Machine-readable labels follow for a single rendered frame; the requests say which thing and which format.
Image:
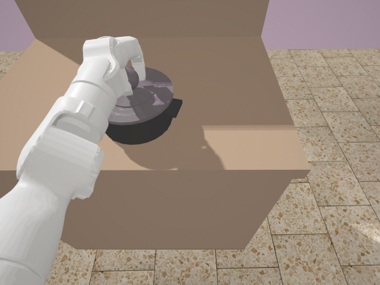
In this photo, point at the knob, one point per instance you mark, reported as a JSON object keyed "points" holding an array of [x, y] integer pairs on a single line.
{"points": [[133, 77]]}

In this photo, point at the lid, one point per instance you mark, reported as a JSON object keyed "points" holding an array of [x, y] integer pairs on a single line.
{"points": [[150, 98]]}

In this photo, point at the robot left hand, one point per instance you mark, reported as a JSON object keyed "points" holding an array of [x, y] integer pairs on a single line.
{"points": [[135, 54]]}

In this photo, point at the robot left forearm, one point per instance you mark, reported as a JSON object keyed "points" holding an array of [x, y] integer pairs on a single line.
{"points": [[87, 104]]}

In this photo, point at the left robot upper arm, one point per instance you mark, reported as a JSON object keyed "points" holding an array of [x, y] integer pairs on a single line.
{"points": [[63, 166]]}

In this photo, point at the table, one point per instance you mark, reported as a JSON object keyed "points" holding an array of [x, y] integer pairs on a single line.
{"points": [[213, 177]]}

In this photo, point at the pot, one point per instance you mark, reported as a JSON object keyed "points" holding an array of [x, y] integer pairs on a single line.
{"points": [[147, 131]]}

